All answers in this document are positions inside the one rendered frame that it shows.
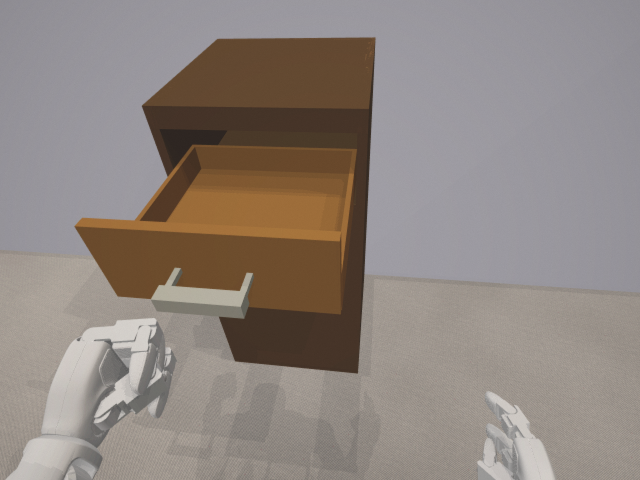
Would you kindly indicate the left robot forearm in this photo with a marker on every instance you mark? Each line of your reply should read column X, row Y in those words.
column 57, row 457

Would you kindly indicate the handle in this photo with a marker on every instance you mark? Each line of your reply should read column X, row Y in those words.
column 202, row 301

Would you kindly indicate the cabinet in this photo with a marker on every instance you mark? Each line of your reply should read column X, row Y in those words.
column 281, row 92

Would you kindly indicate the drawer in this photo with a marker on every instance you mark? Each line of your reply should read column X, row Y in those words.
column 281, row 213

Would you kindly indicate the robot left hand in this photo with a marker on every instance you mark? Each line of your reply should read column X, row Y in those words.
column 129, row 357

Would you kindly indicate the robot right hand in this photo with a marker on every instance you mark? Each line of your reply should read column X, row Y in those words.
column 524, row 458

